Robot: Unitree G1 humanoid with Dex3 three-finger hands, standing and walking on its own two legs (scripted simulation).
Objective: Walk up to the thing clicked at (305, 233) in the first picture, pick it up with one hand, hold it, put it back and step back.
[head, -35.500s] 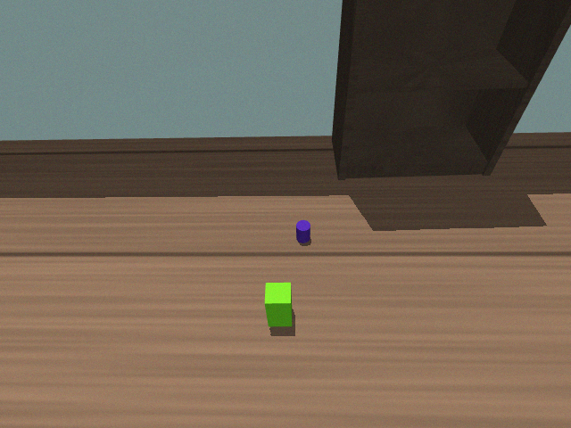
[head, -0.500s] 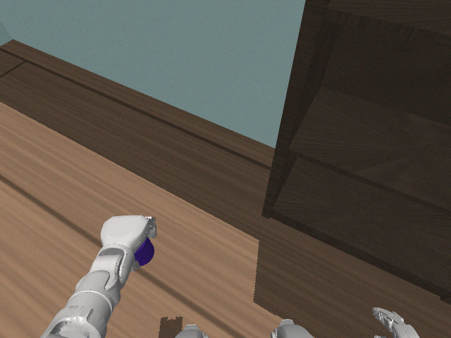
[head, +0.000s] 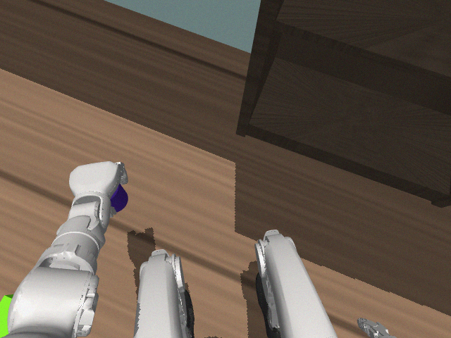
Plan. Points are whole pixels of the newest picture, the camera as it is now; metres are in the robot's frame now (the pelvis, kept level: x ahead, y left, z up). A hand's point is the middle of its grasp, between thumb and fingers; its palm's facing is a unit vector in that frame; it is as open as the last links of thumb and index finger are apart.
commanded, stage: crouch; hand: left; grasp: from above
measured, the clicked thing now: (108, 194) +0.43 +0.22 -0.17
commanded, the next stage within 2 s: lower in 1.02 s
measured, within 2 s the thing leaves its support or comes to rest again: neither
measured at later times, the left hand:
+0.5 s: hand (121, 199) +0.44 +0.22 -0.26, palm faces -0.45 -0.03 -0.89, open 8.4 cm
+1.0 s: hand (127, 202) +0.45 +0.22 -0.32, palm faces -0.44 -0.02 -0.90, open 8.4 cm
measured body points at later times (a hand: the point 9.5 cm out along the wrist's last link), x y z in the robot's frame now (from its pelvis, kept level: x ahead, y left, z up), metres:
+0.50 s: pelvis +0.00 -0.01 -0.10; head +0.23 +0.02 +0.29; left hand +0.46 +0.22 -0.21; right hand +0.06 -0.29 -0.22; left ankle +0.07 +0.12 -0.48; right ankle +0.09 -0.15 -0.48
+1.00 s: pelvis -0.01 -0.01 -0.16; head +0.21 +0.02 +0.23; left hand +0.47 +0.22 -0.26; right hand +0.02 -0.29 -0.27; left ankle +0.07 +0.12 -0.48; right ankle +0.09 -0.15 -0.48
